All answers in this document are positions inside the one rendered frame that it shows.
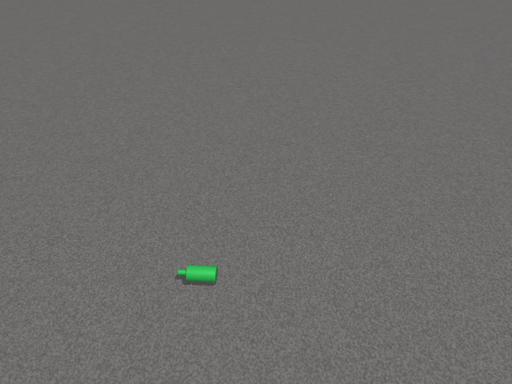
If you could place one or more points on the bottle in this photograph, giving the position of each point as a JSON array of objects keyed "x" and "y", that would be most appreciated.
[{"x": 200, "y": 273}]

